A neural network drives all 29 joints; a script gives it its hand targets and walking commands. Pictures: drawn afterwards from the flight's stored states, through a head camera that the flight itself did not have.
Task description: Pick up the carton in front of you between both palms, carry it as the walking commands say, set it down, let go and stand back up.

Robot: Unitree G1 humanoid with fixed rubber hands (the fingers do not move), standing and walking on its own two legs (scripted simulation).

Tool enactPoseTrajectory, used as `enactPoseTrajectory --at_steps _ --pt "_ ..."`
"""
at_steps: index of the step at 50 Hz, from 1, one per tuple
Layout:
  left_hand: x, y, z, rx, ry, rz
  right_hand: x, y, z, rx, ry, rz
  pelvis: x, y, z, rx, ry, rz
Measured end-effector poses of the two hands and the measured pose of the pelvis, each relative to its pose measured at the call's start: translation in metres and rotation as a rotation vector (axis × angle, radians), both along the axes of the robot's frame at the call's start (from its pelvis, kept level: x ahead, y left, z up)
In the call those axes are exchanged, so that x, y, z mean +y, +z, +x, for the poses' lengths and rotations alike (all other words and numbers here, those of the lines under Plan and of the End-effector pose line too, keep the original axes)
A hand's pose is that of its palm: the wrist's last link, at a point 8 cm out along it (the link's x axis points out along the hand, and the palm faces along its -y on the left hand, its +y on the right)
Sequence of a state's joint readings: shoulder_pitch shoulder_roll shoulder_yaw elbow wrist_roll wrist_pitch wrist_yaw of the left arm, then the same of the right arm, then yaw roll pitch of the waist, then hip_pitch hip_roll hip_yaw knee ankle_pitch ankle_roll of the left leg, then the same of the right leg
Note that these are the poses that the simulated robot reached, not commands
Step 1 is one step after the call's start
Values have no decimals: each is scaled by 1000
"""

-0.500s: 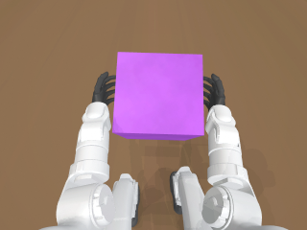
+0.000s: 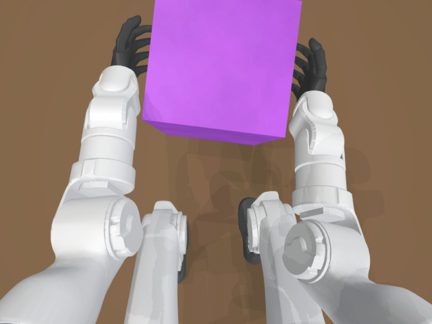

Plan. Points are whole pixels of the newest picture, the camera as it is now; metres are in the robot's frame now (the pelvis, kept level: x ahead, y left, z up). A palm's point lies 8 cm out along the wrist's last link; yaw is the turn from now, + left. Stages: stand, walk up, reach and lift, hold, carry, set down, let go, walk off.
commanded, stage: set down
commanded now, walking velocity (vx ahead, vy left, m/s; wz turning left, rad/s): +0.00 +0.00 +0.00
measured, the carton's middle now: (218, 84) +0.52 -0.02 -0.18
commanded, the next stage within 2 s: none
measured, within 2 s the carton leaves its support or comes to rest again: rests again in 1.36 s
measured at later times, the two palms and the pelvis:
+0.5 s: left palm (151, 75) +0.57 +0.12 -0.26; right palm (285, 93) +0.52 -0.17 -0.24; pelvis +0.00 +0.01 -0.09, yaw -2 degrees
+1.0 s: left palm (154, 82) +0.57 +0.12 -0.29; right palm (284, 96) +0.52 -0.18 -0.27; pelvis -0.01 +0.00 -0.12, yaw -1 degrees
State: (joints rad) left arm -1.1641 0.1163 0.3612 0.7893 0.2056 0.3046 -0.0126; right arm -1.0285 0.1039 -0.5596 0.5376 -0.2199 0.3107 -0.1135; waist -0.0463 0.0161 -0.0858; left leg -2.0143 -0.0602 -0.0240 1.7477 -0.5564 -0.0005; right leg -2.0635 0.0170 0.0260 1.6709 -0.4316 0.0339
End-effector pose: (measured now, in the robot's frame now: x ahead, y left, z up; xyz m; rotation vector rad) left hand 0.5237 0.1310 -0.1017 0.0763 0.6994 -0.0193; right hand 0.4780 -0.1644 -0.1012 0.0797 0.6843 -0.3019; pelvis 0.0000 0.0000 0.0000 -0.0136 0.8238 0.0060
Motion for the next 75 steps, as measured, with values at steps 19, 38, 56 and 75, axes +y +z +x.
enactPoseTrajectory --at_steps 19,38,56,75 --pt "-7 -125 38 25 -88 19 -4 -120 20 33 -46 -22 10 -75 -8 -24 17 -34" --pt "-9 -184 54 57 -118 31 -9 -163 46 72 -13 -23 9 -114 3 -51 21 -51" --pt "-13 -193 43 71 -149 11 -18 -172 39 92 19 -33 5 -125 -9 -141 21 -47" --pt "-20 -199 44 43 -184 -61 -32 -186 39 101 29 -27 7 -126 -7 -172 15 -52"
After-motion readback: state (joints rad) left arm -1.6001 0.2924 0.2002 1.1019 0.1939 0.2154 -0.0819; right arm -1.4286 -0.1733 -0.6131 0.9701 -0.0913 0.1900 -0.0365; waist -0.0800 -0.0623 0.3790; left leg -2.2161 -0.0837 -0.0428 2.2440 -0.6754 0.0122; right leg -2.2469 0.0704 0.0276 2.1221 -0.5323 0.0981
